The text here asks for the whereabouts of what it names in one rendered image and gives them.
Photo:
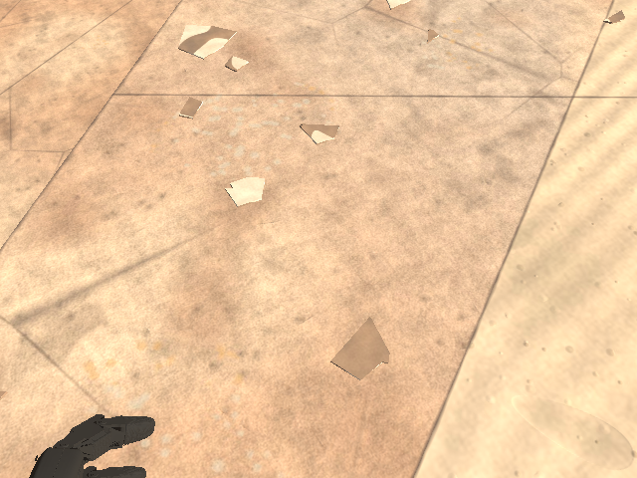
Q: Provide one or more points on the left robot hand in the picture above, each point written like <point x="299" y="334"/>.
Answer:
<point x="90" y="440"/>

